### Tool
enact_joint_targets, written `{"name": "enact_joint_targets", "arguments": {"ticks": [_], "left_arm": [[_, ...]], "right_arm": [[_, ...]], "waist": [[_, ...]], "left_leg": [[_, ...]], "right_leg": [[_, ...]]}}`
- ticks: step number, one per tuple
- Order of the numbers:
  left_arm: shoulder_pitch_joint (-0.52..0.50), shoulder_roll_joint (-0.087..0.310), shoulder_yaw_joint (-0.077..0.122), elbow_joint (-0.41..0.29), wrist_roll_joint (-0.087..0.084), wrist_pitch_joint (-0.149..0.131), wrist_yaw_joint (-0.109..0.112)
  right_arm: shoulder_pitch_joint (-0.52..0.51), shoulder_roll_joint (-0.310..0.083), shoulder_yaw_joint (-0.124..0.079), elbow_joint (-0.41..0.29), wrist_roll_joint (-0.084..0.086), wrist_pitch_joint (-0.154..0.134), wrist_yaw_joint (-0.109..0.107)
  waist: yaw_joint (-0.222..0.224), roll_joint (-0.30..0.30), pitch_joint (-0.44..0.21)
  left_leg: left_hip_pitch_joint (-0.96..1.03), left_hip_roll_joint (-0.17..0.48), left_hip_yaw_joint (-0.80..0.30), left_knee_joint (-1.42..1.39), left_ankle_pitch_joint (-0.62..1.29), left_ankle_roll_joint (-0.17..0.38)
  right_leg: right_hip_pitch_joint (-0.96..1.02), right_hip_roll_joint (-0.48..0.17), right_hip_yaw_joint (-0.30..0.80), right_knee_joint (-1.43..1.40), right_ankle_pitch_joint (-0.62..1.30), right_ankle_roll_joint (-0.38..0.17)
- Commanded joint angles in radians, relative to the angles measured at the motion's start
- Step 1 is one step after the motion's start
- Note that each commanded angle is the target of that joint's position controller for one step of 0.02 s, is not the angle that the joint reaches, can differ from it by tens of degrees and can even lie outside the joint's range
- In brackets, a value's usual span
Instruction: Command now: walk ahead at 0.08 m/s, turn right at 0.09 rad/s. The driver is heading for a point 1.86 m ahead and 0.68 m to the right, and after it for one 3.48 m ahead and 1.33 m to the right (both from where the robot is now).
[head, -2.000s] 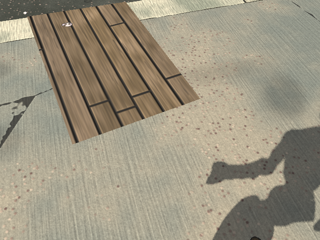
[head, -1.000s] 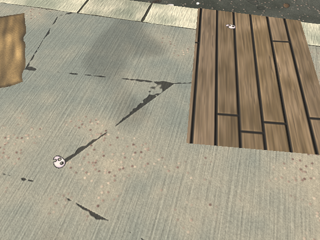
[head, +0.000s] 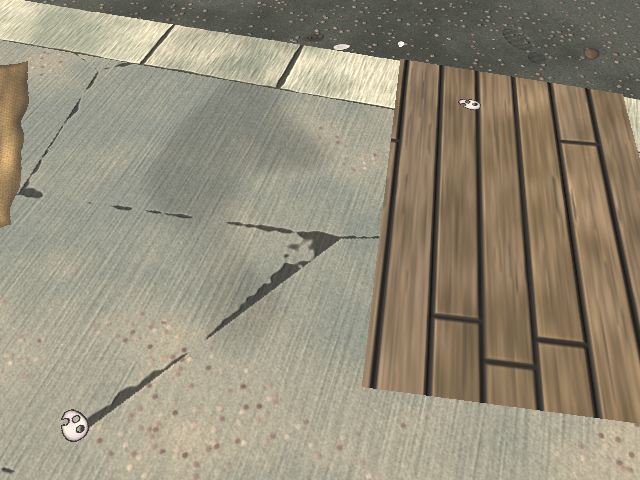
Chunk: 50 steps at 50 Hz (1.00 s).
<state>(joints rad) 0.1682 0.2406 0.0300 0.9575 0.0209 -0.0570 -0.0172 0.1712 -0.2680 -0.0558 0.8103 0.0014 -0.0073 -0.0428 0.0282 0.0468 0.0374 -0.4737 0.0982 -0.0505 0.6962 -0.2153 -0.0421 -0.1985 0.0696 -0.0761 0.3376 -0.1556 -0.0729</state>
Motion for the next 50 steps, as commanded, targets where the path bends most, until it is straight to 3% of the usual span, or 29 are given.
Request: {"name": "enact_joint_targets", "arguments": {"ticks": [1, 3, 4, 5, 6, 7, 8, 10, 11, 12, 16, 17, 18, 19, 20, 21, 22, 23, 24, 28, 32, 37, 44, 46, 47, 48, 49, 50], "left_arm": [[-0.055, 0.170, 0.029, -0.055, -0.015, 0.007, 0.007], [-0.045, 0.159, 0.023, -0.057, -0.033, 0.020, 0.010], [-0.021, 0.149, 0.020, -0.065, -0.025, 0.019, 0.012], [0.038, 0.140, 0.023, -0.072, -0.016, 0.016, 0.010], [0.021, 0.116, 0.020, -0.092, -0.023, 0.021, 0.017], [-0.020, 0.121, 0.021, -0.114, -0.029, 0.027, 0.022], [-0.043, 0.132, 0.028, -0.133, -0.034, 0.038, 0.025], [-0.042, 0.156, 0.048, -0.150, -0.038, 0.064, 0.022], [-0.035, 0.151, 0.054, -0.161, -0.044, 0.076, 0.019], [-0.022, 0.141, 0.055, -0.166, -0.051, 0.086, 0.016], [0.028, 0.126, 0.062, -0.165, -0.041, 0.108, -0.007], [0.061, 0.127, 0.070, -0.156, -0.039, 0.112, -0.013], [0.085, 0.138, 0.080, -0.151, -0.034, 0.114, -0.013], [0.084, 0.217, 0.102, -0.168, -0.028, 0.112, 0.000], [0.089, 0.342, 0.116, -0.217, -0.002, 0.096, 0.005], [0.111, 0.325, 0.108, -0.224, 0.029, 0.069, -0.003], [0.069, 0.300, 0.101, -0.232, 0.017, 0.047, -0.001], [0.018, 0.273, 0.096, -0.240, -0.009, 0.039, 0.009], [-0.019, 0.240, 0.086, -0.248, -0.028, 0.041, 0.019], [0.021, 0.222, 0.079, -0.257, -0.030, 0.054, 0.047], [0.043, 0.234, 0.086, -0.268, -0.038, 0.067, 0.060], [0.025, 0.243, 0.092, -0.292, -0.033, 0.079, 0.059], [-0.014, 0.236, 0.089, -0.328, -0.035, 0.096, 0.052], [-0.036, 0.221, 0.079, -0.335, -0.044, 0.104, 0.056], [-0.020, 0.205, 0.073, -0.334, -0.044, 0.105, 0.059], [0.028, 0.164, 0.059, -0.334, -0.026, 0.100, 0.056], [0.073, 0.167, 0.062, -0.337, -0.030, 0.092, 0.054], [0.061, 0.236, 0.080, -0.337, -0.018, 0.083, 0.052]], "right_arm": [[0.031, -0.090, -0.024, -0.037, -0.003, 0.001, -0.003], [0.033, -0.113, -0.032, -0.035, -0.016, -0.005, -0.008], [0.043, -0.162, -0.043, -0.042, -0.020, -0.009, -0.016], [0.043, -0.221, -0.058, -0.048, -0.016, -0.006, -0.022], [0.058, -0.216, -0.066, -0.029, -0.005, 0.002, -0.020], [0.069, -0.179, -0.061, -0.028, -0.007, 0.003, -0.018], [0.067, -0.167, -0.059, -0.030, -0.011, 0.002, -0.019], [0.045, -0.175, -0.063, -0.050, -0.017, -0.010, -0.029], [0.016, -0.181, -0.063, -0.056, -0.014, -0.015, -0.034], [-0.043, -0.186, -0.066, -0.064, -0.004, -0.017, -0.036], [-0.125, -0.196, -0.073, -0.059, 0.008, 0.005, -0.029], [-0.127, -0.185, -0.070, -0.053, 0.016, 0.010, -0.026], [-0.092, -0.156, -0.064, -0.035, 0.018, 0.013, -0.020], [-0.035, -0.101, -0.050, -0.023, -0.005, 0.018, -0.010], [-0.114, -0.067, -0.033, -0.093, -0.033, 0.015, -0.013], [-0.160, -0.111, -0.045, -0.105, -0.015, 0.009, -0.019], [-0.157, -0.135, -0.052, -0.099, 0.001, 0.007, -0.024], [-0.133, -0.149, -0.061, -0.079, -0.003, 0.006, -0.032], [-0.126, -0.163, -0.066, -0.065, -0.010, 0.008, -0.041], [-0.101, -0.122, -0.059, -0.063, -0.004, -0.005, -0.030], [-0.137, -0.105, -0.049, -0.080, -0.001, -0.009, -0.022], [-0.157, -0.113, -0.048, -0.089, 0.003, -0.018, -0.008], [-0.110, -0.134, -0.048, -0.088, 0.011, -0.047, 0.022], [-0.058, -0.130, -0.048, -0.073, 0.008, -0.052, 0.034], [-0.047, -0.144, -0.051, -0.070, -0.001, -0.052, 0.036], [-0.053, -0.200, -0.057, -0.086, -0.019, -0.047, 0.032], [-0.069, -0.244, -0.060, -0.091, -0.040, -0.036, 0.028], [-0.055, -0.206, -0.052, -0.091, -0.039, -0.037, 0.029]], "waist": [[-0.034, -0.115, -0.075], [-0.056, -0.095, -0.050], [-0.046, -0.055, -0.067], [0.000, 0.049, -0.100], [-0.014, 0.154, -0.117], [-0.038, 0.176, -0.120], [-0.050, 0.193, -0.120], [-0.071, 0.200, -0.127], [-0.054, 0.159, -0.123], [-0.026, 0.136, -0.115], [0.004, 0.131, -0.135], [0.019, 0.111, -0.140], [0.020, 0.050, -0.132], [-0.005, -0.189, -0.082], [0.005, -0.406, -0.077], [0.048, -0.272, -0.157], [0.018, -0.211, -0.124], [-0.008, -0.156, -0.101], [-0.019, -0.146, -0.093], [-0.024, -0.138, -0.148], [-0.008, -0.146, -0.135], [0.001, -0.173, -0.094], [-0.006, -0.189, -0.138], [-0.040, -0.179, -0.143], [-0.042, -0.153, -0.141], [-0.007, 0.000, -0.161], [0.030, 0.185, -0.113], [0.001, 0.176, -0.117]], "left_leg": [[0.193, -0.021, 0.015, -0.118, 0.025, 0.006], [0.288, -0.033, 0.022, -0.277, 0.147, 0.029], [0.355, 0.025, -0.030, -0.268, 0.307, 0.050], [0.437, 0.100, -0.069, -0.221, 0.427, 0.096], [0.431, 0.135, -0.111, -0.252, 0.331, 0.150], [0.437, 0.174, -0.161, -0.288, 0.298, 0.182], [0.445, 0.220, -0.202, -0.301, 0.343, 0.209], [0.434, 0.319, -0.253, -0.321, 0.497, 0.284], [0.414, 0.327, -0.228, -0.326, 0.510, 0.285], [0.375, 0.301, -0.171, -0.330, 0.471, 0.249], [0.245, 0.207, 0.034, -0.280, 0.348, 0.165], [0.213, 0.190, 0.070, -0.232, 0.256, 0.138], [0.156, 0.157, 0.117, -0.139, 0.100, 0.091], [-0.021, 0.060, 0.213, 0.093, -0.164, 0.004], [-0.235, -0.086, 0.140, 0.354, -0.509, -0.051], [-0.234, -0.081, -0.010, 0.505, -0.500, -0.031], [-0.257, -0.067, -0.035, 0.534, -0.415, -0.009], [-0.266, -0.046, -0.040, 0.510, -0.319, -0.002], [-0.254, -0.033, -0.046, 0.479, -0.254, -0.005], [-0.180, -0.077, -0.041, 0.419, -0.135, -0.024], [-0.181, -0.095, -0.058, 0.251, -0.104, -0.048], [-0.086, -0.117, -0.071, 0.101, -0.104, -0.056], [0.073, -0.134, -0.059, -0.083, -0.126, -0.027], [0.203, -0.128, -0.030, -0.278, 0.029, 0.000], [0.292, -0.084, -0.056, -0.358, 0.167, 0.024], [0.393, 0.078, -0.214, -0.371, 0.342, 0.089], [0.424, 0.226, -0.375, -0.358, 0.591, 0.245], [0.372, 0.317, -0.469, -0.374, 0.543, 0.356]], "right_leg": [[-0.053, -0.270, 0.191, -0.084, 0.172, -0.145], [-0.082, -0.223, 0.214, -0.020, 0.079, -0.090], [-0.114, -0.188, 0.214, 0.041, 0.057, -0.052], [-0.189, -0.109, 0.162, 0.113, -0.051, -0.016], [-0.233, -0.043, 0.073, 0.194, -0.151, 0.016], [-0.267, -0.033, 0.050, 0.286, -0.179, 0.035], [-0.308, -0.033, 0.043, 0.367, -0.216, 0.042], [-0.371, -0.058, 0.071, 0.627, -0.464, 0.060], [-0.383, -0.094, 0.101, 0.674, -0.483, 0.068], [-0.352, -0.125, 0.110, 0.624, -0.440, 0.071], [-0.110, -0.077, -0.010, 0.385, -0.162, 0.067], [-0.037, -0.050, -0.038, 0.296, -0.077, 0.052], [0.037, -0.031, -0.018, 0.211, -0.020, 0.025], [0.116, -0.158, 0.208, 0.079, 0.189, -0.042], [0.120, -0.423, 0.631, -0.010, 0.455, -0.240], [0.111, -0.452, 0.679, -0.037, 0.350, -0.313], [0.105, -0.405, 0.600, -0.025, 0.275, -0.272], [0.098, -0.352, 0.524, -0.008, 0.218, -0.208], [0.087, -0.323, 0.479, 0.002, 0.229, -0.165], [0.125, -0.270, 0.415, 0.014, 0.374, -0.153], [0.169, -0.259, 0.452, 0.012, 0.298, -0.151], [0.090, -0.232, 0.517, 0.001, 0.162, -0.154], [0.117, -0.219, 0.599, 0.085, 0.377, -0.149], [0.086, -0.181, 0.578, 0.126, 0.366, -0.108], [0.036, -0.145, 0.556, 0.150, 0.253, -0.068], [-0.055, -0.063, 0.458, 0.281, -0.004, -0.014], [-0.227, 0.097, 0.315, 0.437, -0.444, 0.046], [-0.281, 0.055, 0.275, 0.640, -0.539, 0.097]]}}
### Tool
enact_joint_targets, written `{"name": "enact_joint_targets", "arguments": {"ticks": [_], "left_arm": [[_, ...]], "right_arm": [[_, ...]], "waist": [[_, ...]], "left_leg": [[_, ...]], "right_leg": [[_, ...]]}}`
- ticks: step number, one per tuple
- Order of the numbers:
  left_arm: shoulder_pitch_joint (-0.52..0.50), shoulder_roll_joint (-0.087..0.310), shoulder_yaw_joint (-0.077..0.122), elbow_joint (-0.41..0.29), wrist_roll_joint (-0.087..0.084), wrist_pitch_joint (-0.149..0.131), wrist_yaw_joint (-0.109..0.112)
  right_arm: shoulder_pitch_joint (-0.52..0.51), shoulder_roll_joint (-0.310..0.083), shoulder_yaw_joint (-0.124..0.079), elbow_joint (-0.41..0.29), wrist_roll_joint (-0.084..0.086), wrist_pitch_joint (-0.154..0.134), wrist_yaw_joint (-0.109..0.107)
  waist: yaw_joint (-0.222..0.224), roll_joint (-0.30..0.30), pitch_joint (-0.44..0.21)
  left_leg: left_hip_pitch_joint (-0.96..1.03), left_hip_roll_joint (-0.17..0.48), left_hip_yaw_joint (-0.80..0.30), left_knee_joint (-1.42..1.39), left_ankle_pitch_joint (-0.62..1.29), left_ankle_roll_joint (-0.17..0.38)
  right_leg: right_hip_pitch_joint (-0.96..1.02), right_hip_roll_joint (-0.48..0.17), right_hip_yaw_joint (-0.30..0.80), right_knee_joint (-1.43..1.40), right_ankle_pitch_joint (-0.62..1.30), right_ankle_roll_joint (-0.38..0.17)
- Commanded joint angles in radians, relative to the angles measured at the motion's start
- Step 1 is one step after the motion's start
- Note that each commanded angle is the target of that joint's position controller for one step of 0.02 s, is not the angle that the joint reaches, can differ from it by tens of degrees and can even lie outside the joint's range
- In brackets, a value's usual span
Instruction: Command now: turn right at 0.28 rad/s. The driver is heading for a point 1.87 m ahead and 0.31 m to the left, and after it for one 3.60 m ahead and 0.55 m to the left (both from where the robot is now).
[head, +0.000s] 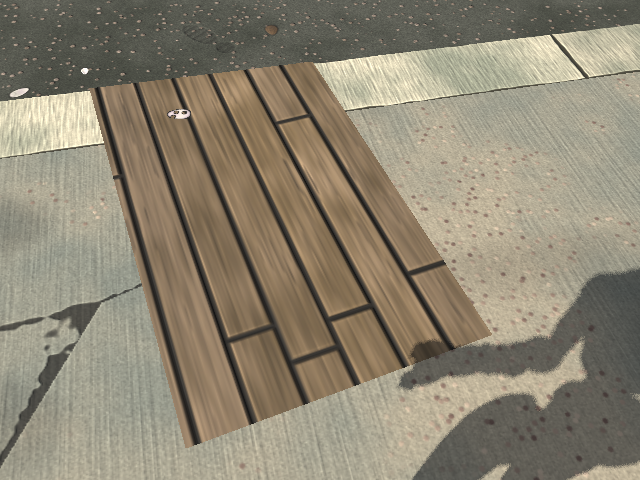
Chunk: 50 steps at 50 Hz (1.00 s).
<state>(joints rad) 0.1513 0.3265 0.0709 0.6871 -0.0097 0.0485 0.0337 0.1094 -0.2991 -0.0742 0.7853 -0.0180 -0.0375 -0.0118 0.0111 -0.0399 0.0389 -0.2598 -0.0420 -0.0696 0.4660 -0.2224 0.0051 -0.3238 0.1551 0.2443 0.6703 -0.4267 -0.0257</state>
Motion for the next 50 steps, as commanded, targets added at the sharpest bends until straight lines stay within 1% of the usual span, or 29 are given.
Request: {"name": "enact_joint_targets", "arguments": {"ticks": [1, 3, 6, 8, 10, 12, 13, 14, 15, 16, 17, 20, 27, 29, 31, 33, 34, 35, 37, 39, 40, 41, 42, 43, 44, 45, 47, 48, 50], "left_arm": [[0.066, 0.189, 0.055, -0.050, 0.003, -0.023, 0.001], [0.065, 0.146, 0.051, -0.024, 0.002, -0.005, 0.005], [0.043, 0.065, 0.022, -0.028, 0.000, -0.002, -0.003], [0.005, 0.029, 0.003, -0.036, 0.003, -0.009, -0.008], [-0.002, 0.043, 0.005, -0.031, -0.006, -0.013, -0.010], [0.057, 0.051, 0.010, 0.002, -0.002, -0.015, -0.011], [0.057, 0.073, 0.012, 0.004, 0.006, -0.016, -0.009], [0.067, 0.124, 0.019, -0.006, 0.015, -0.015, -0.001], [0.046, 0.155, 0.023, 0.005, 0.022, -0.012, -0.002], [0.024, 0.088, 0.009, -0.001, 0.022, -0.017, -0.015], [0.017, 0.058, -0.001, 0.003, 0.028, -0.023, -0.021], [0.036, 0.065, -0.004, 0.023, 0.027, -0.046, -0.021], [0.056, 0.049, -0.017, 0.054, 0.022, -0.060, -0.017], [0.087, 0.067, -0.010, 0.072, 0.015, -0.057, -0.014], [0.130, 0.124, 0.007, 0.079, 0.006, -0.052, -0.011], [0.165, 0.134, 0.011, 0.088, 0.004, -0.067, -0.006], [0.167, 0.126, 0.011, 0.090, 0.004, -0.078, -0.005], [0.160, 0.116, 0.011, 0.087, -0.003, -0.084, -0.006], [0.116, 0.118, 0.013, 0.074, -0.018, -0.085, -0.009], [0.065, 0.115, 0.012, 0.061, -0.020, -0.078, -0.015], [0.068, 0.083, 0.004, 0.059, -0.011, -0.079, -0.016], [0.050, 0.018, -0.017, 0.044, 0.002, -0.085, -0.021], [0.054, -0.018, -0.026, -0.012, -0.002, -0.105, -0.015], [0.072, 0.051, -0.007, -0.005, -0.031, -0.121, -0.012], [0.074, 0.081, 0.001, 0.003, -0.046, -0.131, -0.017], [0.074, 0.081, 0.002, 0.019, -0.039, -0.137, -0.022], [0.049, 0.075, 0.009, 0.024, -0.012, -0.140, -0.032], [0.050, 0.061, 0.008, 0.026, -0.008, -0.138, -0.040], [0.023, 0.034, 0.003, 0.013, -0.001, -0.133, -0.049]], "right_arm": [[-0.007, -0.150, -0.026, -0.074, -0.006, -0.008, -0.003], [-0.048, -0.115, -0.011, -0.075, 0.018, -0.005, -0.005], [-0.040, -0.101, 0.002, -0.054, 0.013, 0.006, -0.004], [-0.023, -0.117, 0.000, -0.045, 0.011, 0.017, -0.003], [0.016, -0.143, -0.004, -0.032, 0.013, 0.025, -0.002], [0.011, -0.135, 0.005, -0.025, 0.027, 0.025, 0.002], [0.046, -0.121, 0.012, -0.013, 0.027, 0.016, 0.005], [0.065, -0.103, 0.022, -0.011, 0.008, 0.001, 0.012], [0.106, -0.068, 0.029, -0.005, -0.004, -0.010, 0.018], [0.057, -0.076, 0.032, 0.001, -0.010, -0.010, 0.017], [0.019, -0.090, 0.028, 0.001, -0.006, -0.007, 0.015], [0.027, -0.091, 0.026, 0.016, 0.006, 0.008, -0.001], [0.051, -0.088, 0.023, 0.078, 0.009, 0.019, -0.013], [0.060, -0.078, 0.024, 0.097, 0.015, 0.022, -0.016], [0.010, -0.078, 0.023, 0.073, 0.029, 0.008, -0.014], [-0.049, -0.085, 0.020, 0.039, 0.047, -0.022, -0.005], [-0.050, -0.091, 0.017, 0.033, 0.053, -0.037, 0.004], [-0.043, -0.093, 0.017, 0.032, 0.055, -0.050, 0.014], [-0.008, -0.084, 0.020, 0.050, 0.053, -0.069, 0.032], [0.147, -0.082, 0.011, 0.125, 0.043, -0.072, 0.040], [0.235, -0.099, 0.000, 0.161, 0.039, -0.066, 0.038], [0.342, -0.148, -0.014, 0.177, 0.038, -0.065, 0.030], [0.414, -0.281, -0.039, 0.174, 0.032, -0.069, 0.036], [0.350, -0.216, -0.018, 0.158, 0.023, -0.079, 0.040], [0.274, -0.161, -0.003, 0.133, 0.027, -0.085, 0.038], [0.231, -0.136, 0.005, 0.116, 0.023, -0.086, 0.037], [0.213, -0.105, 0.019, 0.105, 0.016, -0.079, 0.036], [0.230, -0.095, 0.023, 0.107, 0.015, -0.075, 0.036], [0.265, -0.109, 0.023, 0.117, 0.021, -0.070, 0.031]], "waist": [[0.010, 0.189, -0.100], [0.017, 0.155, -0.072], [0.011, 0.191, -0.074], [-0.018, 0.222, -0.090], [-0.040, 0.233, -0.101], [-0.002, 0.212, -0.095], [-0.008, 0.183, -0.097], [-0.022, 0.097, -0.132], [-0.075, -0.057, -0.138], [-0.041, -0.054, -0.125], [-0.026, -0.034, -0.085], [-0.025, -0.046, -0.031], [-0.024, -0.005, -0.014], [-0.010, -0.029, -0.027], [0.028, -0.112, 0.046], [0.049, -0.150, 0.129], [0.046, -0.155, 0.133], [0.039, -0.136, 0.120], [0.010, -0.094, 0.072], [-0.070, -0.074, -0.002], [-0.104, -0.047, -0.034], [-0.146, 0.092, -0.059], [-0.146, 0.353, -0.093], [-0.113, 0.250, -0.045], [-0.083, 0.190, 0.047], [-0.067, 0.157, 0.067], [-0.055, 0.133, 0.061], [-0.054, 0.144, 0.044], [-0.059, 0.130, 0.029]], "left_leg": [[0.141, 0.408, -0.388, -0.140, 0.467, 0.294], [0.128, 0.308, -0.262, -0.122, 0.370, 0.217], [0.119, 0.233, -0.155, -0.121, 0.390, 0.198], [0.127, 0.218, -0.131, -0.107, 0.402, 0.194], [0.140, 0.232, -0.157, -0.094, 0.405, 0.203], [0.105, 0.217, -0.148, -0.069, 0.373, 0.172], [0.060, 0.205, -0.145, -0.070, 0.323, 0.128], [-0.007, 0.174, -0.106, -0.032, 0.233, 0.066], [0.000, 0.087, -0.009, -0.035, 0.053, 0.006], [0.067, 0.077, 0.011, -0.029, 0.016, -0.033], [0.063, 0.070, 0.015, -0.019, 0.037, -0.046], [0.056, 0.076, 0.009, -0.004, 0.104, -0.039], [0.077, 0.078, 0.006, -0.010, 0.117, -0.055], [0.045, 0.033, 0.062, 0.047, -0.058, -0.055], [-0.125, 0.006, 0.114, 0.191, -0.213, -0.040], [-0.255, 0.058, 0.059, 0.319, -0.275, 0.003], [-0.316, 0.087, 0.035, 0.359, -0.313, 0.025], [-0.340, 0.107, 0.028, 0.341, -0.327, 0.045], [-0.214, 0.102, 0.063, 0.191, -0.233, 0.063], [0.125, 0.029, 0.142, 0.025, 0.034, 0.041], [0.264, 0.017, 0.131, 0.020, 0.048, 0.030], [0.380, 0.155, -0.075, -0.081, -0.060, 0.073], [0.467, 0.400, -0.548, -0.254, -0.232, 0.230], [0.410, 0.452, -0.671, -0.310, -0.401, 0.290], [0.366, 0.420, -0.564, -0.309, -0.423, 0.261], [0.343, 0.368, -0.452, -0.310, -0.341, 0.223], [0.314, 0.296, -0.282, -0.315, -0.085, 0.175], [0.309, 0.270, -0.219, -0.317, 0.030, 0.165], [0.315, 0.252, -0.140, -0.316, 0.238, 0.175]], "right_leg": [[-0.166, -0.055, -0.038, 0.414, -0.206, 0.070], [-0.179, -0.070, -0.040, 0.462, -0.110, 0.105], [-0.101, -0.100, -0.118, 0.292, -0.045, 0.125], [-0.019, -0.136, -0.182, 0.108, -0.043, 0.126], [0.044, -0.135, -0.209, -0.036, 0.009, 0.119], [0.166, -0.125, -0.233, -0.294, 0.218, 0.088], [0.248, -0.148, -0.192, -0.353, 0.321, 0.062], [0.350, -0.243, -0.099, -0.310, 0.521, 0.029], [0.288, -0.283, -0.069, -0.245, 0.502, -0.035], [0.201, -0.271, -0.068, -0.263, 0.355, -0.061], [0.169, -0.247, -0.079, -0.274, 0.281, -0.047], [0.123, -0.226, -0.090, -0.275, 0.305, -0.017], [0.109, -0.216, -0.091, -0.277, 0.312, -0.020], [0.124, -0.217, -0.066, -0.318, 0.047, -0.047], [0.126, -0.324, 0.112, -0.434, -0.312, -0.133], [0.117, -0.431, 0.276, -0.513, -0.350, -0.208], [0.163, -0.458, 0.296, -0.516, -0.289, -0.225], [0.208, -0.463, 0.277, -0.509, -0.227, -0.223], [0.199, -0.409, 0.153, -0.481, -0.078, -0.185], [0.050, -0.323, 0.007, -0.401, 0.049, -0.139], [-0.025, -0.283, -0.043, -0.318, 0.087, -0.112], [-0.134, -0.195, -0.148, -0.057, 0.107, -0.051], [-0.341, -0.079, -0.217, 0.258, -0.108, 0.008], [-0.427, -0.123, -0.120, 0.427, -0.162, -0.001], [-0.493, -0.181, -0.105, 0.470, -0.057, -0.025], [-0.493, -0.219, -0.132, 0.463, 0.039, -0.036], [-0.453, -0.261, -0.159, 0.394, 0.171, -0.033], [-0.424, -0.263, -0.180, 0.370, 0.212, -0.024], [-0.426, -0.260, -0.216, 0.318, 0.267, 0.005]]}}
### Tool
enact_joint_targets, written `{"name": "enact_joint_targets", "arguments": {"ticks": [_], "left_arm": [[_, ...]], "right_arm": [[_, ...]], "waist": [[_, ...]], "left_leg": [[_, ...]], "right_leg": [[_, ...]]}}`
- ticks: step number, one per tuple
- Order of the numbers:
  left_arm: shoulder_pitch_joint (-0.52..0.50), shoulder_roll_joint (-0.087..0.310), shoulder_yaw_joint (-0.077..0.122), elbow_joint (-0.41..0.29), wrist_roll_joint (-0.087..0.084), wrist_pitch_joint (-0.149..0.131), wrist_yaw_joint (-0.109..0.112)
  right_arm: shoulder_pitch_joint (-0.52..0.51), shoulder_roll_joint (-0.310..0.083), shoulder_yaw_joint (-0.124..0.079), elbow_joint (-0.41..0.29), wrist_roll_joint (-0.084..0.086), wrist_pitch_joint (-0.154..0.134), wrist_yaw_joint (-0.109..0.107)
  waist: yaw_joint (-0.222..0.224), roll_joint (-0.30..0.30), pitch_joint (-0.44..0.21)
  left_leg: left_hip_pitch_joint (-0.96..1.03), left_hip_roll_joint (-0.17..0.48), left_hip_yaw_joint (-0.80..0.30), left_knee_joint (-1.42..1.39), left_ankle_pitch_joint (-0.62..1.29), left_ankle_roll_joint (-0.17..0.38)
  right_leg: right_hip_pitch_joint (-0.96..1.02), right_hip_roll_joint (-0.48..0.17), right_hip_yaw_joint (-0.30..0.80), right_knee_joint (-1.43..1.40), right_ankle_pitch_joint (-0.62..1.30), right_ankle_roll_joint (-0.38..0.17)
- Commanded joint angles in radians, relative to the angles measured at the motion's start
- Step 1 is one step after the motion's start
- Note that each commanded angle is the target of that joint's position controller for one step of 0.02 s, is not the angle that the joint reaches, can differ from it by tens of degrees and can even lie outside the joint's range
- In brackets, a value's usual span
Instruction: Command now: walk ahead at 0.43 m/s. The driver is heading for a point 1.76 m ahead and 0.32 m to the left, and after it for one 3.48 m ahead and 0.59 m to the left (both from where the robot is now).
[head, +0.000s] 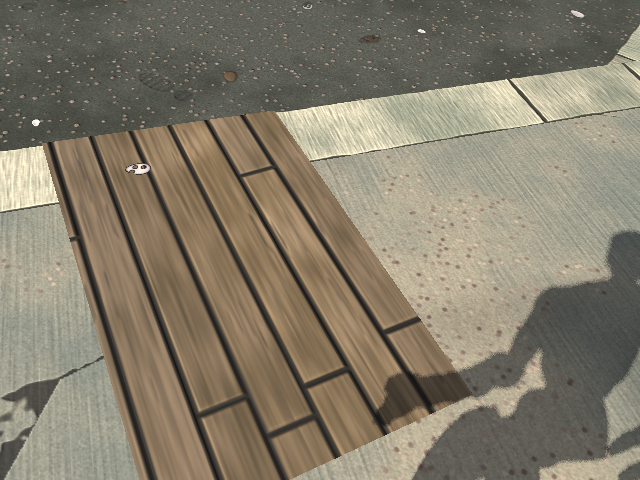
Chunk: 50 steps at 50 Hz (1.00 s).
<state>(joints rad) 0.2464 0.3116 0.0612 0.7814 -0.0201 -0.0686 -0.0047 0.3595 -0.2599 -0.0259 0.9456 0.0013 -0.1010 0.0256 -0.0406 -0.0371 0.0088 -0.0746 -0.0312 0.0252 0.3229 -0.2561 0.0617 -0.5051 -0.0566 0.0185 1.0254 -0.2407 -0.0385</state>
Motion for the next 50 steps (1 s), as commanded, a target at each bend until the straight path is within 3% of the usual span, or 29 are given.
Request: {"name": "enact_joint_targets", "arguments": {"ticks": [1, 5, 10, 13, 14, 15, 16, 17, 18, 19, 20, 21, 22, 24, 27, 30, 34, 37, 39, 40, 41, 42, 43, 44, 45, 46, 47, 48, 50], "left_arm": [[-0.102, 0.038, 0.009, -0.095, 0.010, -0.013, -0.011], [-0.248, -0.003, -0.013, -0.149, 0.002, -0.021, -0.021], [-0.363, 0.010, -0.016, -0.196, -0.007, -0.035, -0.046], [-0.291, 0.063, 0.004, -0.186, -0.003, -0.038, -0.049], [-0.180, 0.097, 0.022, -0.157, -0.003, -0.035, -0.042], [-0.011, 0.134, 0.042, -0.108, -0.003, -0.029, -0.030], [0.171, 0.200, 0.057, -0.068, 0.011, -0.019, -0.015], [0.185, 0.225, 0.057, -0.046, 0.018, -0.021, -0.028], [0.156, 0.119, 0.033, -0.048, 0.009, -0.021, -0.025], [0.069, 0.096, 0.023, -0.053, 0.007, -0.023, -0.022], [0.004, 0.089, 0.020, -0.057, 0.012, -0.027, -0.024], [-0.034, 0.072, 0.016, -0.060, 0.021, -0.032, -0.028], [-0.052, 0.057, 0.012, -0.057, 0.033, -0.038, -0.029], [-0.057, 0.052, 0.012, -0.040, 0.020, -0.049, -0.033], [-0.026, 0.086, 0.020, -0.005, 0.017, -0.056, -0.023], [0.012, 0.106, 0.023, 0.014, 0.013, -0.046, -0.009], [0.106, 0.138, 0.028, 0.056, 0.000, -0.031, -0.003], [0.137, 0.144, 0.031, 0.082, -0.005, -0.011, 0.001], [0.130, 0.155, 0.035, 0.089, -0.004, 0.002, 0.007], [0.111, 0.163, 0.037, 0.086, -0.002, 0.009, 0.008], [0.098, 0.150, 0.030, 0.083, 0.003, 0.016, 0.010], [0.108, 0.106, 0.010, 0.062, 0.021, 0.016, 0.013], [0.237, -0.015, -0.026, 0.045, 0.019, -0.005, 0.003], [0.200, 0.047, -0.015, 0.061, 0.004, -0.026, -0.001], [0.117, 0.122, 0.007, 0.034, -0.024, -0.038, -0.007], [0.053, 0.119, 0.004, 0.017, -0.025, -0.043, -0.004], [0.020, 0.109, 0.007, 0.012, -0.008, -0.040, 0.000], [0.035, 0.101, 0.012, 0.017, 0.001, -0.030, 0.002], [0.070, 0.063, 0.006, 0.035, 0.006, -0.007, 0.004]], "right_arm": [[0.025, -0.157, -0.026, -0.040, 0.001, -0.002, -0.011], [0.047, -0.171, -0.024, -0.037, 0.002, 0.011, -0.030], [0.107, -0.177, -0.030, -0.013, 0.014, 0.023, -0.036], [0.084, -0.208, -0.045, -0.023, 0.011, 0.035, -0.041], [0.071, -0.217, -0.049, -0.028, 0.005, 0.043, -0.042], [0.056, -0.208, -0.044, -0.039, -0.001, 0.050, -0.044], [0.072, -0.161, -0.026, -0.068, -0.024, 0.048, -0.047], [0.231, -0.011, 0.012, -0.064, -0.007, 0.027, -0.030], [0.115, -0.148, -0.017, -0.069, 0.024, 0.003, -0.021], [0.005, -0.186, -0.032, -0.112, 0.050, -0.011, -0.017], [-0.046, -0.170, -0.028, -0.124, 0.044, -0.018, -0.022], [-0.057, -0.158, -0.033, -0.125, 0.029, -0.016, -0.026], [-0.026, -0.144, -0.033, -0.120, 0.023, -0.006, -0.026], [0.002, -0.108, -0.028, -0.115, 0.018, 0.016, -0.029], [-0.098, -0.100, -0.024, -0.161, 0.002, 0.031, -0.035], [-0.210, -0.088, -0.018, -0.197, -0.002, 0.020, -0.027], [-0.348, -0.074, -0.008, -0.240, 0.011, 0.006, -0.009], [-0.398, -0.098, -0.013, -0.275, 0.016, 0.000, 0.008], [-0.367, -0.120, -0.022, -0.276, 0.016, -0.003, 0.016], [-0.306, -0.139, -0.032, -0.263, 0.015, -0.004, 0.016], [-0.169, -0.176, -0.055, -0.223, 0.014, -0.003, 0.010], [0.007, -0.240, -0.078, -0.184, 0.005, 0.001, 0.000], [0.086, -0.336, -0.102, -0.164, -0.007, 0.009, -0.001], [0.098, -0.240, -0.076, -0.168, 0.004, 0.010, 0.003], [0.021, -0.196, -0.060, -0.179, 0.005, 0.007, 0.004], [-0.052, -0.173, -0.052, -0.196, 0.001, 0.007, 0.003], [-0.105, -0.148, -0.046, -0.199, -0.005, 0.005, 0.006], [-0.135, -0.124, -0.039, -0.202, -0.013, -0.002, 0.007], [-0.143, -0.124, -0.041, -0.194, -0.009, -0.012, 0.010]], "waist": [[-0.012, 0.115, 0.061], [-0.046, 0.114, 0.098], [-0.050, 0.114, 0.137], [0.027, 0.147, 0.047], [0.091, 0.162, -0.036], [0.175, 0.153, -0.142], [0.219, 0.026, -0.298], [0.109, -0.250, -0.447], [0.159, -0.134, -0.338], [0.138, -0.089, -0.161], [0.105, 0.017, -0.079], [0.071, 0.037, -0.032], [0.035, 0.005, -0.036], [0.008, -0.013, -0.026], [0.018, -0.008, 0.039], [0.055, 0.001, 0.059], [0.115, 0.003, 0.064], [0.113, -0.009, 0.066], [0.082, -0.028, 0.041], [0.042, -0.039, 0.004], [-0.028, -0.026, -0.081], [-0.092, 0.037, -0.228], [-0.042, 0.291, -0.356], [-0.072, 0.274, -0.386], [-0.062, 0.209, -0.229], [-0.034, 0.136, -0.138], [-0.007, 0.094, -0.065], [0.027, 0.117, -0.051], [0.053, 0.124, -0.043]], "left_leg": [[0.124, 0.237, -0.208, -0.178, 0.332, 0.122], [0.045, 0.200, -0.115, -0.216, 0.359, 0.107], [0.126, 0.260, -0.106, -0.196, 0.404, 0.113], [0.218, 0.283, -0.093, -0.049, 0.785, 0.088], [0.220, 0.267, -0.075, 0.088, 0.956, 0.076], [0.127, 0.228, -0.050, 0.289, 0.968, 0.048], [-0.121, 0.166, -0.030, 0.607, 0.601, 0.027], [-0.477, -0.036, -0.099, 0.930, -0.286, -0.021], [-0.583, 0.009, -0.190, 1.019, -0.308, -0.004], [-0.636, 0.058, -0.151, 1.010, -0.215, 0.005], [-0.601, 0.108, -0.125, 0.961, -0.123, 0.001], [-0.567, 0.138, -0.116, 0.913, -0.070, -0.009], [-0.507, 0.165, -0.125, 0.892, -0.037, -0.015], [-0.473, 0.184, -0.114, 0.835, -0.025, -0.036], [-0.549, 0.205, -0.095, 0.699, 0.068, -0.076], [-0.558, 0.186, -0.070, 0.476, 0.261, -0.088], [-0.508, 0.136, -0.034, 0.279, 0.379, -0.082], [-0.545, 0.123, -0.052, 0.210, 0.300, -0.047], [-0.497, 0.106, -0.044, 0.186, 0.216, -0.020], [-0.407, 0.080, -0.020, 0.170, 0.185, -0.001], [-0.221, 0.049, 0.010, 0.151, 0.188, 0.027], [0.068, 0.157, -0.098, 0.196, 0.222, 0.078], [0.440, 0.393, -0.569, 0.122, 0.007, 0.238], [0.456, 0.418, -0.766, -0.015, -0.116, 0.243], [0.340, 0.394, -0.631, -0.033, -0.137, 0.199], [0.199, 0.357, -0.503, -0.048, -0.057, 0.176], [0.071, 0.319, -0.413, -0.081, 0.043, 0.169], [-0.005, 0.287, -0.349, -0.108, 0.117, 0.156], [-0.073, 0.259, -0.274, -0.156, 0.205, 0.167]], "right_leg": [[-0.250, -0.046, -0.002, -0.083, 0.106, 0.032], [-0.166, -0.015, -0.048, -0.350, 0.270, 0.054], [-0.136, 0.016, -0.046, -0.501, 0.300, 0.014], [-0.005, 0.065, -0.065, -0.516, 0.207, -0.040], [0.138, 0.096, -0.087, -0.517, 0.187, -0.069], [0.384, 0.086, -0.080, -0.526, 0.225, -0.103], [0.721, -0.118, 0.153, -0.472, 0.204, -0.163], [0.997, -0.340, 0.673, -0.611, -0.078, -0.327], [0.903, -0.304, 0.710, -0.723, -0.201, -0.278], [0.744, -0.275, 0.547, -0.756, -0.151, -0.239], [0.588, -0.239, 0.437, -0.788, -0.019, -0.222], [0.480, -0.202, 0.352, -0.813, 0.093, -0.215], [0.416, -0.177, 0.299, -0.842, 0.141, -0.212], [0.343, -0.158, 0.231, -0.892, 0.174, -0.226], [0.286, -0.146, 0.154, -0.940, 0.204, -0.232], [0.300, -0.104, 0.074, -0.942, 0.237, -0.200], [0.373, -0.119, 0.045, -0.916, 0.225, -0.176], [0.508, -0.179, 0.068, -0.853, 0.263, -0.157], [0.570, -0.203, 0.078, -0.792, 0.355, -0.135], [0.578, -0.192, 0.064, -0.717, 0.491, -0.121], [0.548, -0.143, 0.025, -0.550, 0.613, -0.096], [0.393, -0.089, -0.018, -0.282, 0.470, -0.062], [-0.036, 0.091, -0.053, 0.103, -0.010, 0.015], [-0.166, 0.099, 0.093, 0.239, -0.327, 0.008], [-0.250, 0.043, 0.103, 0.285, -0.274, -0.010], [-0.235, -0.012, 0.069, 0.249, -0.183, -0.017], [-0.206, -0.046, 0.057, 0.182, -0.116, -0.012], [-0.140, -0.077, 0.066, 0.133, -0.066, -0.010], [-0.080, -0.085, 0.055, 0.090, -0.022, 0.008]]}}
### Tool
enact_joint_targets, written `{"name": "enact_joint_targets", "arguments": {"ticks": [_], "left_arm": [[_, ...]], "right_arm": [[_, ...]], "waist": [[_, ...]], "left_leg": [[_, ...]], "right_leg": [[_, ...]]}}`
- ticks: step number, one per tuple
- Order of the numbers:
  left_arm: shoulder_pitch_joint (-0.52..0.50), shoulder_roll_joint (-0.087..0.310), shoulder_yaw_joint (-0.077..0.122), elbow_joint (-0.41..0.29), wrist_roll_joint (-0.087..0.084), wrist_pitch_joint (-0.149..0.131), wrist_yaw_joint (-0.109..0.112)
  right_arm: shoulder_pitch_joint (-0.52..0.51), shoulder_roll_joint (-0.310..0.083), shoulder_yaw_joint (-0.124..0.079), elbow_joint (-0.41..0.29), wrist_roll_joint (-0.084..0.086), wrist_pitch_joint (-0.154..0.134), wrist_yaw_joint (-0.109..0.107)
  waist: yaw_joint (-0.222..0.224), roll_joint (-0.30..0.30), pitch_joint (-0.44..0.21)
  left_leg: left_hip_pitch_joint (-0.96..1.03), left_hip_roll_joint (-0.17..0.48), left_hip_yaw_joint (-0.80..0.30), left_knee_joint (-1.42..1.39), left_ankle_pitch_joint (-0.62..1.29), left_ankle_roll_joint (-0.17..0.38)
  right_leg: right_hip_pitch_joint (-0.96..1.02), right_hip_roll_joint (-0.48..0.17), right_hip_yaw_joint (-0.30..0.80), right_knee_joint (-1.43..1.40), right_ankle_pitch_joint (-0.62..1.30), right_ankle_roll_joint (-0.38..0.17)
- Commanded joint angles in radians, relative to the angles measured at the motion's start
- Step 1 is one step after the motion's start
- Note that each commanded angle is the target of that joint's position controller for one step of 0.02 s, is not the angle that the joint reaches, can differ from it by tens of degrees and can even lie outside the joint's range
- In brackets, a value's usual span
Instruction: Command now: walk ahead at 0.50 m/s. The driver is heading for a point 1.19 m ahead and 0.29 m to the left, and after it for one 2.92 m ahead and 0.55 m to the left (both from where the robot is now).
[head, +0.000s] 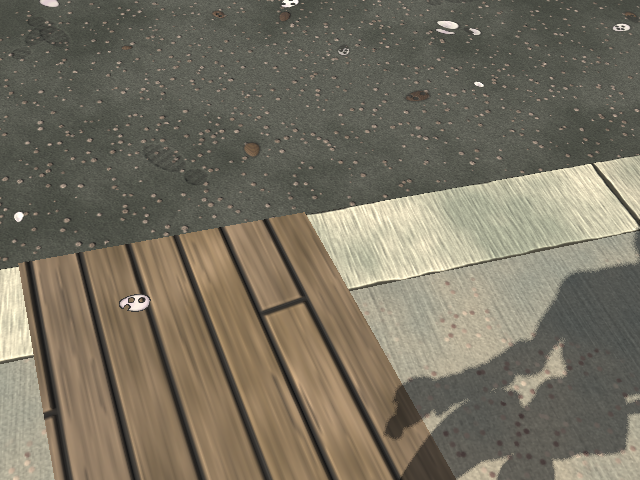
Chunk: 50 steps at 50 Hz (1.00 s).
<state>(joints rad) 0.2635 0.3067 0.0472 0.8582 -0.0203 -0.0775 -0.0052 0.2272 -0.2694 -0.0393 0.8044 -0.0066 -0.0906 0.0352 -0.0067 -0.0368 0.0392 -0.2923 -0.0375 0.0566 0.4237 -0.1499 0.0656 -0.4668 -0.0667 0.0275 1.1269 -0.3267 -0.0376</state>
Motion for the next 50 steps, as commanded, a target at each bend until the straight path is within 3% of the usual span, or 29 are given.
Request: {"name": "enact_joint_targets", "arguments": {"ticks": [1, 4, 8, 12, 15, 16, 17, 18, 19, 20, 21, 22, 23, 24, 26, 30, 35, 37, 39, 40, 41, 42, 43, 44, 45, 46, 48, 50], "left_arm": [[0.046, 0.059, 0.019, -0.044, 0.008, 0.010, 0.006], [-0.052, 0.053, 0.018, -0.077, 0.019, 0.014, 0.009], [-0.181, 0.022, 0.007, -0.109, 0.016, -0.001, -0.003], [-0.313, 0.018, 0.001, -0.156, 0.013, -0.016, -0.021], [-0.303, 0.046, 0.012, -0.164, 0.025, -0.035, -0.036], [-0.261, 0.067, 0.020, -0.151, 0.029, -0.039, -0.035], [-0.170, 0.092, 0.032, -0.122, 0.035, -0.044, -0.030], [-0.067, 0.146, 0.050, -0.095, 0.045, -0.048, -0.020], [0.057, 0.219, 0.063, -0.085, 0.069, -0.042, -0.006], [0.060, 0.214, 0.057, -0.093, 0.061, -0.019, -0.005], [0.038, 0.145, 0.043, -0.118, 0.040, 0.003, -0.003], [-0.036, 0.109, 0.033, -0.126, 0.027, 0.014, 0.003], [-0.098, 0.083, 0.025, -0.122, 0.022, 0.019, 0.009], [-0.149, 0.062, 0.020, -0.119, 0.025, 0.023, 0.010], [-0.217, 0.075, 0.027, -0.114, 0.051, 0.022, 0.008], [-0.246, 0.106, 0.041, -0.093, 0.044, 0.020, 0.026], [-0.237, 0.145, 0.054, -0.070, 0.026, 0.054, 0.036], [-0.230, 0.161, 0.060, -0.061, 0.012, 0.066, 0.032], [-0.232, 0.156, 0.061, -0.051, -0.006, 0.078, 0.031], [-0.183, 0.124, 0.056, -0.029, -0.006, 0.084, 0.028], [-0.156, 0.070, 0.043, -0.031, 0.021, 0.088, 0.021], [-0.226, 0.060, 0.039, -0.094, 0.046, 0.085, 0.027], [-0.285, 0.098, 0.051, -0.098, 0.040, 0.083, 0.030], [-0.277, 0.101, 0.055, -0.096, 0.018, 0.084, 0.031], [-0.242, 0.098, 0.059, -0.070, 0.015, 0.085, 0.040], [-0.235, 0.116, 0.065, -0.062, 0.024, 0.086, 0.047], [-0.223, 0.108, 0.067, -0.057, 0.025, 0.083, 0.045], [-0.225, 0.091, 0.062, -0.057, 0.016, 0.079, 0.043]], "right_arm": [[-0.003, -0.124, -0.031, -0.044, 0.001, -0.027, -0.001], [0.040, -0.148, -0.039, -0.015, 0.004, -0.024, -0.015], [0.090, -0.161, -0.040, 0.013, 0.012, -0.011, -0.030], [0.172, -0.165, -0.042, 0.059, 0.020, 0.009, -0.036], [0.176, -0.176, -0.047, 0.073, 0.019, 0.034, -0.049], [0.158, -0.185, -0.051, 0.068, 0.020, 0.038, -0.053], [0.122, -0.190, -0.052, 0.055, 0.024, 0.042, -0.056], [0.112, -0.174, -0.046, 0.036, 0.019, 0.040, -0.057], [0.120, -0.108, -0.024, -0.007, -0.006, 0.032, -0.055], [0.297, -0.035, -0.003, 0.014, 0.012, 0.027, -0.051], [0.278, -0.155, -0.035, 0.036, 0.032, 0.036, -0.052], [0.187, -0.174, -0.048, 0.006, 0.050, 0.047, -0.056], [0.148, -0.155, -0.048, 0.001, 0.043, 0.065, -0.066], [0.142, -0.145, -0.054, -0.001, 0.033, 0.091, -0.075], [0.173, -0.101, -0.053, -0.013, 0.028, 0.131, -0.084], [0.114, -0.091, -0.055, -0.068, 0.017, 0.140, -0.078], [0.021, -0.109, -0.061, -0.125, 0.018, 0.145, -0.046], [0.008, -0.118, -0.067, -0.143, 0.018, 0.151, -0.035], [0.040, -0.117, -0.075, -0.138, 0.013, 0.150, -0.028], [0.069, -0.145, -0.088, -0.131, 0.006, 0.148, -0.035], [0.092, -0.246, -0.115, -0.140, 0.004, 0.143, -0.052], [0.076, -0.336, -0.125, -0.170, -0.015, 0.132, -0.056], [0.091, -0.281, -0.113, -0.172, -0.028, 0.106, -0.046], [0.058, -0.262, -0.105, -0.171, -0.023, 0.086, -0.045], [0.001, -0.239, -0.102, -0.181, -0.005, 0.078, -0.049], [-0.039, -0.207, -0.091, -0.189, 0.014, 0.080, -0.055], [-0.048, -0.189, -0.080, -0.201, 0.009, 0.086, -0.065], [-0.036, -0.192, -0.082, -0.206, 0.009, 0.088, -0.071]], "waist": [[0.024, 0.115, -0.062], [0.007, 0.086, -0.023], [-0.037, 0.092, 0.006], [-0.078, 0.080, 0.048], [-0.046, 0.115, 0.008], [-0.020, 0.134, -0.022], [0.033, 0.137, -0.074], [0.077, 0.103, -0.162], [0.100, -0.047, -0.328], [0.046, -0.264, -0.512], [0.079, -0.137, -0.509], [0.062, -0.106, -0.352], [0.037, -0.058, -0.244], [0.008, -0.060, -0.172], [-0.036, -0.111, -0.113], [-0.034, -0.083, -0.126], [-0.007, -0.074, -0.123], [-0.009, -0.077, -0.112], [-0.037, -0.061, -0.113], [-0.039, -0.008, -0.109], [-0.017, 0.227, -0.094], [-0.016, 0.399, -0.077], [-0.061, 0.251, -0.137], [-0.032, 0.209, -0.135], [-0.002, 0.156, -0.134], [0.009, 0.153, -0.131], [0.023, 0.162, -0.157], [0.017, 0.155, -0.161]], "left_leg": [[0.130, 0.261, -0.275, -0.273, 0.139, 0.170], [0.157, 0.254, -0.212, -0.302, 0.216, 0.174], [0.176, 0.212, -0.125, -0.317, 0.196, 0.135], [0.260, 0.237, -0.139, -0.267, 0.247, 0.132], [0.330, 0.250, -0.173, -0.133, 0.455, 0.097], [0.338, 0.246, -0.188, -0.081, 0.514, 0.080], [0.323, 0.214, -0.182, 0.011, 0.590, 0.055], [0.241, 0.151, -0.154, 0.162, 0.528, 0.013], [-0.017, 0.056, -0.116, 0.474, 0.121, -0.042], [-0.264, -0.049, -0.134, 0.775, -0.604, -0.087], [-0.279, 0.005, -0.215, 0.856, -0.581, -0.094], [-0.361, 0.044, -0.168, 0.862, -0.513, -0.102], [-0.364, 0.082, -0.137, 0.825, -0.447, -0.118], [-0.317, 0.110, -0.128, 0.788, -0.400, -0.129], [-0.192, 0.115, -0.091, 0.745, -0.323, -0.140], [-0.163, 0.145, -0.080, 0.574, -0.184, -0.124], [-0.105, 0.133, -0.035, 0.392, -0.139, -0.095], [-0.082, 0.122, -0.018, 0.310, -0.161, -0.073], [0.012, 0.085, 0.020, 0.143, -0.076, -0.034], [0.084, 0.071, -0.013, 0.053, 0.018, -0.001], [0.183, 0.239, -0.264, -0.058, 0.337, 0.070], [0.233, 0.426, -0.570, -0.096, 0.455, 0.266], [0.221, 0.406, -0.547, -0.102, 0.423, 0.296], [0.218, 0.357, -0.460, -0.096, 0.397, 0.248], [0.216, 0.309, -0.399, -0.082, 0.344, 0.190], [0.206, 0.295, -0.376, -0.079, 0.339, 0.161], [0.177, 0.264, -0.351, -0.076, 0.390, 0.160], [0.204, 0.250, -0.352, -0.073, 0.372, 0.160]], "right_leg": [[-0.127, -0.078, 0.042, -0.039, 0.088, 0.017], [-0.214, -0.084, 0.037, -0.185, 0.218, 0.046], [-0.186, -0.052, 0.001, -0.435, 0.413, 0.050], [-0.183, -0.014, -0.013, -0.577, 0.423, 0.040], [-0.103, 0.030, -0.003, -0.653, 0.378, 0.013], [-0.038, 0.047, -0.005, -0.666, 0.367, 0.000], [0.093, 0.068, -0.026, -0.708, 0.416, -0.019], [0.302, 0.019, -0.006, -0.707, 0.648, -0.051], [0.653, -0.202, 0.178, -0.584, 1.071, -0.132], [0.892, -0.433, 0.441, -0.572, 1.189, -0.293], [0.794, -0.376, 0.400, -0.623, 0.984, -0.268], [0.668, -0.330, 0.289, -0.671, 0.813, -0.232], [0.520, -0.283, 0.223, -0.726, 0.682, -0.208], [0.374, -0.255, 0.165, -0.779, 0.561, -0.195], [0.168, -0.226, 0.073, -0.875, 0.427, -0.199], [0.175, -0.245, -0.022, -0.910, 0.411, -0.215], [0.248, -0.272, -0.079, -0.894, 0.329, -0.190], [0.289, -0.287, -0.080, -0.856, 0.311, -0.165], [0.289, -0.260, -0.114, -0.763, 0.268, -0.105], [0.252, -0.214, -0.148, -0.666, 0.193, -0.045], [0.093, -0.100, -0.250, -0.401, 0.001, 0.050], [-0.180, 0.058, -0.191, -0.154, -0.335, 0.117], [-0.198, 0.055, -0.030, 0.003, -0.345, 0.102], [-0.210, 0.042, 0.007, 0.035, -0.262, 0.082], [-0.211, 0.025, 0.024, 0.019, -0.181, 0.075], [-0.207, 0.019, 0.033, -0.001, -0.130, 0.077], [-0.142, 0.042, 0.029, 0.009, -0.064, 0.086], [-0.137, 0.056, 0.034, -0.077, -0.030, 0.095]]}}
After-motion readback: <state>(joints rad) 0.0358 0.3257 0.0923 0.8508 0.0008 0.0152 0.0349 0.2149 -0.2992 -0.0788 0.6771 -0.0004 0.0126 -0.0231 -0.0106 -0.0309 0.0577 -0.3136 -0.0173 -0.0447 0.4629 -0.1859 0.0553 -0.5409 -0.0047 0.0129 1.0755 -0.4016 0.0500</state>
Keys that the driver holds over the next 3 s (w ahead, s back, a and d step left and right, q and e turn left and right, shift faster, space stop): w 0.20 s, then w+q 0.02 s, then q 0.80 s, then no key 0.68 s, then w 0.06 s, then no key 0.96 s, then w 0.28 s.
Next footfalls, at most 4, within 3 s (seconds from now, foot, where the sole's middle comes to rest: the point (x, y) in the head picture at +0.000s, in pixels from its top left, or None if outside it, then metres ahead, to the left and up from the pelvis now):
0.36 right None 0.39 -0.14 -0.78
0.80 left None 0.29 0.11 -0.78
1.28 right None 0.40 -0.11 -0.78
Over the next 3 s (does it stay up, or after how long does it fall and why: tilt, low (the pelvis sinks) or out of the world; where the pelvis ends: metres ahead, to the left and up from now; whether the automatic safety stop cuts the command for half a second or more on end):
stays up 0.34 0.02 -0.01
